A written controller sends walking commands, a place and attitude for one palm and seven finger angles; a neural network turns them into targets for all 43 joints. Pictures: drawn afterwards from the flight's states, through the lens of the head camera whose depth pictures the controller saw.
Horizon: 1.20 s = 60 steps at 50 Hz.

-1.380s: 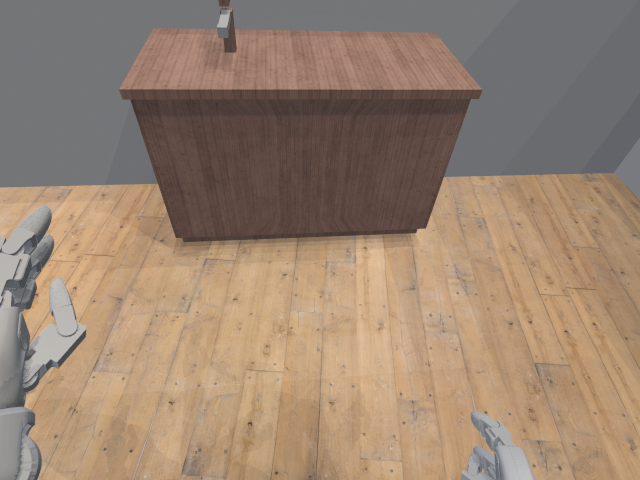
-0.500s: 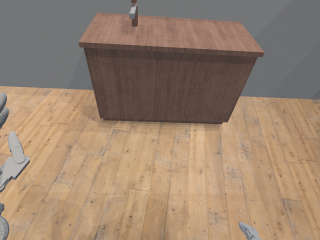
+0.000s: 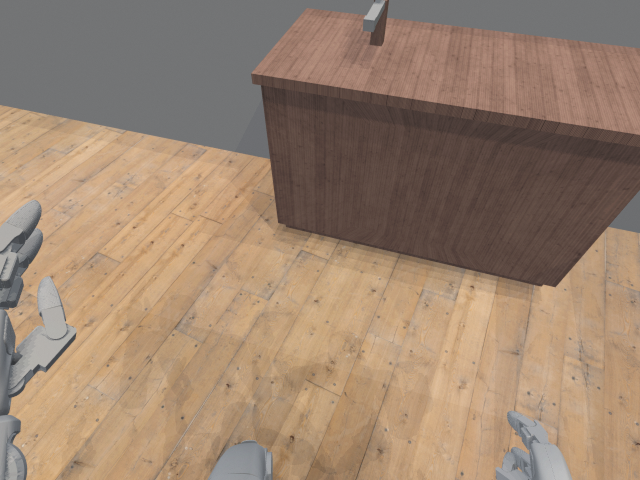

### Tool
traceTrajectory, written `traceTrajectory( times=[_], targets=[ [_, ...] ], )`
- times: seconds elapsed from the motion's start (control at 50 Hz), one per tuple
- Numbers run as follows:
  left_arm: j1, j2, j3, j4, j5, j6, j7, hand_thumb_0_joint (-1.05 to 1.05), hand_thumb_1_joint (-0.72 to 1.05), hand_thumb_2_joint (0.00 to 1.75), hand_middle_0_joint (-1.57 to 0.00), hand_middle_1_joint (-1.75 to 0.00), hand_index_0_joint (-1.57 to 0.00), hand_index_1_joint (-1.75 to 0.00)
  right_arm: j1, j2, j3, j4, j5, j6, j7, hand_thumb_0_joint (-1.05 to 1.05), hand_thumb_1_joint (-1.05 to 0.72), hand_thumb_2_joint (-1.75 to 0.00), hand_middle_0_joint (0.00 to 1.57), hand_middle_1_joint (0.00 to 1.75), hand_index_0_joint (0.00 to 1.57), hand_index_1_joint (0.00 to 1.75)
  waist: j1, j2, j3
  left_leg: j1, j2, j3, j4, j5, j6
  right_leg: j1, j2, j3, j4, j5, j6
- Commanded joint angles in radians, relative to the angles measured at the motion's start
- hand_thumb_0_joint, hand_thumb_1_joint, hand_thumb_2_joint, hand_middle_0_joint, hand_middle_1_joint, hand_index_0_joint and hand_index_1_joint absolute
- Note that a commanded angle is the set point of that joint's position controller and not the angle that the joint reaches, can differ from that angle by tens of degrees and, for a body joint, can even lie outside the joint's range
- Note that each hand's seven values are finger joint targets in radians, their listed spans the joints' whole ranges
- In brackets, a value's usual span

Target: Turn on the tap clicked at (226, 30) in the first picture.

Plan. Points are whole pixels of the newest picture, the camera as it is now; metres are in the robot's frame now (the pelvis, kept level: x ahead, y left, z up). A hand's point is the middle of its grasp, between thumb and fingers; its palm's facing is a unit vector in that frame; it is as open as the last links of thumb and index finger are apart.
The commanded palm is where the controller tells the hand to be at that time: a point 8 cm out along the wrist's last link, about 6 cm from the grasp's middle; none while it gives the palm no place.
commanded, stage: walk to a spot facing it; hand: left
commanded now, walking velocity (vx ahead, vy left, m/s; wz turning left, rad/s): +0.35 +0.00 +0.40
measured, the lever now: (369, 23) +1.12 -0.07 +0.07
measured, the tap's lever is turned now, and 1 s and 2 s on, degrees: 0 0 0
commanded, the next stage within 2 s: turn to face it in 1.38 s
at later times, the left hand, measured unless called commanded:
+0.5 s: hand (70, 244) +0.29 +0.26 +0.19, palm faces +0.58 -0.69 -0.43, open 7.4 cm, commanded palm +0.24 +0.28 +0.18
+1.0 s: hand (52, 192) +0.36 +0.31 +0.19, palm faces +0.69 -0.61 -0.39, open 7.4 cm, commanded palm +0.28 +0.32 +0.18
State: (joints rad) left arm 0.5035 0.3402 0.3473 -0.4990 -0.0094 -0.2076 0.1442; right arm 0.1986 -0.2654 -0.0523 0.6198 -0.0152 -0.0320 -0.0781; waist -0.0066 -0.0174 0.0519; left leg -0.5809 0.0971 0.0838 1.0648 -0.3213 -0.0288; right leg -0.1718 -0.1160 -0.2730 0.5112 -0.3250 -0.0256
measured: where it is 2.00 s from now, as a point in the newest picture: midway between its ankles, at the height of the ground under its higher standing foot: (329, 444)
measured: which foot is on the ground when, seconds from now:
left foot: up 0.00-0.16, down 0.18-0.50, up 0.52-0.82, down 0.84-1.00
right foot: down 0.00-0.16, up 0.18-0.48, down 0.50-0.84, up 0.86-1.00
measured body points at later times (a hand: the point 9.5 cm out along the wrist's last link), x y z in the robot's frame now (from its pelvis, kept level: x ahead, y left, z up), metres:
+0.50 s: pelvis +0.13 -0.02 -0.01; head +0.14 -0.02 +0.44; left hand +0.25 +0.29 +0.21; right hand +0.31 -0.17 -0.12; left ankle +0.13 +0.13 -0.74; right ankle +0.18 -0.14 -0.74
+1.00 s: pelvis +0.24 +0.00 -0.02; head +0.25 +0.03 +0.43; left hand +0.32 +0.34 +0.21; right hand +0.49 -0.14 -0.09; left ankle +0.26 +0.13 -0.74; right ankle +0.28 -0.13 -0.66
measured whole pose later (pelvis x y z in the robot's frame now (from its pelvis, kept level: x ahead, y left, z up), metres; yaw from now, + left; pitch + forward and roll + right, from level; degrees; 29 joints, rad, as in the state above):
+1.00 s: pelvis +0.24 +0.00 -0.02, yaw +23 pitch -1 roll -1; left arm 0.42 0.41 0.42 -0.58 -0.04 -0.21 0.16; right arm 0.16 -0.15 -0.02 0.57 0.02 -0.07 -0.03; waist -0.04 -0.03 0.06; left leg -0.39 0.06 0.09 0.64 -0.23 0.03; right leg -0.52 -0.10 -0.08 1.20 -0.47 0.07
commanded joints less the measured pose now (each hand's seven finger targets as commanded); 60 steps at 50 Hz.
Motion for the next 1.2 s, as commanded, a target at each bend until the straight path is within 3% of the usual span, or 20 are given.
traceTrajectory(
  times=[0.0, 0.1, 0.12, 0.16, 0.22, 0.32, 0.44, 0.46, 0.48, 0.5, 0.62, 0.72, 0.78, 0.8, 0.82, 0.84, 0.98, 1.12, 1.14, 1.18],
  targets=[
    [-0.063, 0.189, 0.136, -0.252, -0.014, -0.045, 0.05, 0.0, 0.9, 0.9, -0.2, -0.3, -0.2, -0.3, -0.072, -0.018, -0.001, -0.194, 0.005, -0.053, -0.002, 0.0, -0.9, -0.9, 0.2, 0.3, 0.2, 0.3, 0.034, -0.146, -0.094, 0.023, -0.013, 0.099, -0.28, 0.025, 0.013, 0.126, -0.245, 0.155, -0.16, 0.46, -0.087],
    [-0.133, 0.162, 0.09, -0.273, -0.011, -0.033, 0.071, 0.0, 0.9, 0.9, -0.2, -0.3, -0.2, -0.3, -0.018, -0.023, -0.011, -0.208, 0.012, -0.061, -0.011, 0.0, -0.9, -0.9, 0.2, 0.3, 0.2, 0.3, -0.019, -0.092, -0.203, 0.402, -0.12, 0.195, -0.545, 0.107, 0.043, 0.039, -0.195, 0.048, 0.204, 0.567, -0.026],
    [-0.169, 0.183, 0.101, -0.305, -0.008, -0.052, 0.073, 0.0, 0.9, 0.9, -0.2, -0.3, -0.2, -0.3, -0.016, -0.032, -0.013, -0.217, 0.016, -0.063, -0.015, 0.0, -0.9, -0.9, 0.2, 0.3, 0.2, 0.3, -0.041, 0.028, -0.257, 0.605, -0.06, 0.085, -0.571, 0.138, 0.091, -0.113, -0.151, 0.035, 0.433, 0.471, 0.018],
    [-0.214, 0.211, 0.117, -0.324, -0.011, -0.077, 0.07, 0.0, 0.9, 0.9, -0.2, -0.3, -0.2, -0.3, -0.045, -0.056, -0.003, -0.22, 0.019, -0.075, 0.012, 0.0, -0.9, -0.9, 0.2, 0.3, 0.2, 0.3, -0.019, 0.309, -0.252, 0.732, 0.342, -0.638, -0.704, 0.519, 0.328, -0.48, 0.06, 0.186, 0.863, -0.312, 0.059],
    [-0.163, 0.252, 0.172, -0.306, -0.004, -0.072, 0.026, 0.0, 0.9, 0.9, -0.2, -0.3, -0.2, -0.3, -0.085, -0.042, -0.013, -0.182, 0.026, -0.075, 0.021, 0.0, -0.9, -0.9, 0.2, 0.3, 0.2, 0.3, -0.003, 0.231, -0.176, 0.508, 0.309, -0.526, -0.733, 0.123, 0.326, -0.542, -0.037, 0.298, 0.841, -0.22, 0.067],
    [-0.036, 0.176, 0.153, -0.332, -0.026, -0.087, 0.023, 0.0, 0.9, 0.9, -0.2, -0.3, -0.2, -0.3, -0.08, -0.026, 0.011, -0.156, 0.021, -0.112, 0.027, 0.0, -0.9, -0.9, 0.2, 0.3, 0.2, 0.3, 0.019, 0.296, -0.135, 0.191, 0.164, -0.191, -0.819, -0.139, 0.202, -0.22, -0.005, 0.153, 0.425, -0.058, 0.076],
    [-0.151, 0.139, 0.092, -0.124, -0.007, -0.047, 0.021, 0.0, 0.9, 0.9, -0.2, -0.3, -0.2, -0.3, -0.051, -0.031, 0.02, -0.128, 0.02, -0.103, -0.006, 0.0, -0.9, -0.9, 0.2, 0.3, 0.2, 0.3, 0.019, 0.164, -0.103, 0.113, 0.098, -0.132, -0.609, -0.316, 0.133, 0.037, 0.079, 0.074, 0.026, -0.08, 0.084],
    [-0.183, 0.154, 0.089, -0.116, 0.001, -0.039, 0.022, 0.0, 0.9, 0.9, -0.2, -0.3, -0.2, -0.3, -0.042, -0.018, 0.023, -0.129, 0.021, -0.098, -0.007, 0.0, -0.9, -0.9, 0.2, 0.3, 0.2, 0.3, 0.023, 0.028, -0.107, 0.051, 0.04, -0.075, -0.41, -0.291, 0.106, 0.077, -0.013, 0.21, -0.1, -0.182, 0.041],
    [-0.203, 0.206, 0.11, -0.102, 0.008, -0.028, 0.027, 0.0, 0.9, 0.9, -0.2, -0.3, -0.2, -0.3, -0.047, 0.008, 0.029, -0.131, 0.019, -0.091, -0.007, 0.0, -0.9, -0.9, 0.2, 0.3, 0.2, 0.3, 0.032, -0.267, -0.091, -0.142, -0.071, 0.026, -0.097, -0.276, 0.056, 0.153, -0.25, 0.586, -0.244, -0.253, -0.068],
    [-0.225, 0.228, 0.117, -0.117, -0.008, -0.02, 0.035, 0.0, 0.9, 0.9, -0.2, -0.3, -0.2, -0.3, -0.114, -0.022, 0.025, -0.146, 0.017, -0.101, -0.005, 0.0, -0.9, -0.9, 0.2, 0.3, 0.2, 0.3, 0.057, -0.278, -0.072, -0.243, -0.077, -0.047, 0.126, -0.261, 0.037, 0.175, -0.403, 0.8, -0.308, -0.155, -0.162],
    [-0.205, 0.209, 0.111, -0.226, 0.002, -0.065, 0.031, 0.0, 0.9, 0.9, -0.2, -0.3, -0.2, -0.3, -0.113, -0.029, 0.023, -0.122, 0.01, -0.07, 0.001, 0.0, -0.9, -0.9, 0.2, 0.3, 0.2, 0.3, 0.017, -0.147, -0.043, -0.058, 0.023, -0.028, -0.006, -0.067, 0.005, 0.064, -0.279, 0.236, -0.204, 0.295, -0.082],
    [-0.078, 0.21, 0.16, -0.285, -0.012, -0.058, 0.064, 0.0, 0.9, 0.9, -0.2, -0.3, -0.2, -0.3, -0.081, -0.007, 0.001, -0.196, 0.009, -0.064, 0.008, 0.0, -0.9, -0.9, 0.2, 0.3, 0.2, 0.3, 0.054, -0.166, -0.106, 0.103, -0.037, 0.133, -0.355, -0.038, 0.016, 0.112, -0.258, 0.136, -0.098, 0.485, -0.08],
    [-0.107, 0.208, 0.157, -0.343, -0.02, -0.06, 0.077, 0.0, 0.9, 0.9, -0.2, -0.3, -0.2, -0.3, -0.016, -0.024, -0.02, -0.207, 0.014, -0.063, 0.0, 0.0, -0.9, -0.9, 0.2, 0.3, 0.2, 0.3, -0.022, -0.029, -0.244, 0.409, -0.129, 0.192, -0.564, 0.091, 0.029, 0.04, -0.2, 0.041, 0.287, 0.592, -0.012],
    [-0.079, 0.187, 0.139, -0.343, -0.021, -0.07, 0.075, 0.0, 0.9, 0.9, -0.2, -0.3, -0.2, -0.3, -0.008, -0.045, -0.029, -0.212, 0.021, -0.068, -0.002, 0.0, -0.9, -0.9, 0.2, 0.3, 0.2, 0.3, -0.04, 0.196, -0.277, 0.612, -0.012, -0.02, -0.611, 0.179, 0.092, -0.171, -0.129, 0.034, 0.561, 0.331, 0.045],
    [-0.093, 0.189, 0.145, -0.382, -0.03, -0.092, 0.077, 0.0, 0.9, 0.9, -0.2, -0.3, -0.2, -0.3, -0.036, -0.066, -0.027, -0.218, 0.021, -0.078, 0.009, 0.0, -0.9, -0.9, 0.2, 0.3, 0.2, 0.3, -0.018, 0.438, -0.29, 0.721, 0.282, -0.5, -0.657, 0.588, 0.256, -0.425, 0.039, 0.106, 0.806, -0.283, 0.098],
    [-0.152, 0.251, 0.171, -0.338, -0.014, -0.099, 0.063, 0.0, 0.9, 0.9, -0.2, -0.3, -0.2, -0.3, -0.038, -0.066, -0.019, -0.202, 0.024, -0.088, 0.031, 0.0, -0.9, -0.9, 0.2, 0.3, 0.2, 0.3, -0.025, 0.322, -0.255, 0.656, 0.34, -0.651, -0.683, 0.555, 0.31, -0.495, 0.02, 0.234, 0.88, -0.315, 0.072],
    [-0.007, 0.181, 0.172, -0.338, -0.044, -0.068, 0.022, 0.0, 0.9, 0.9, -0.2, -0.3, -0.2, -0.3, -0.065, -0.044, -0.01, -0.168, 0.036, -0.097, 0.035, 0.0, -0.9, -0.9, 0.2, 0.3, 0.2, 0.3, 0.006, 0.273, -0.159, 0.248, 0.175, -0.278, -0.785, 0.012, 0.214, -0.297, 0.004, 0.191, 0.51, -0.065, 0.098],
    [-0.126, 0.132, 0.09, -0.162, -0.024, -0.005, 0.018, 0.0, 0.9, 0.9, -0.2, -0.3, -0.2, -0.3, -0.077, -0.039, 0.023, -0.151, 0.026, -0.1, -0.003, 0.0, -0.9, -0.9, 0.2, 0.3, 0.2, 0.3, 0.027, 0.2, -0.094, 0.148, 0.117, -0.242, -0.695, -0.215, 0.155, -0.012, 0.105, 0.092, 0.04, -0.069, 0.109],
    [-0.15, 0.13, 0.081, -0.145, -0.016, 0.005, 0.017, 0.0, 0.9, 0.9, -0.2, -0.3, -0.2, -0.3, -0.072, -0.029, 0.03, -0.146, 0.025, -0.098, -0.002, 0.0, -0.9, -0.9, 0.2, 0.3, 0.2, 0.3, 0.032, 0.126, -0.096, 0.1, 0.07, -0.204, -0.565, -0.197, 0.125, 0.05, 0.064, 0.146, -0.083, -0.067, 0.086],
    [-0.213, 0.234, 0.111, -0.142, -0.012, 0.027, 0.028, 0.0, 0.9, 0.9, -0.2, -0.3, -0.2, -0.3, -0.09, -0.009, 0.031, -0.148, 0.016, -0.101, -0.004, 0.0, -0.9, -0.9, 0.2, 0.3, 0.2, 0.3, 0.041, -0.333, -0.094, -0.144, -0.117, -0.032, 0.029, -0.297, 0.017, 0.12, -0.375, 0.711, -0.294, 0.007, -0.096]
  ],
)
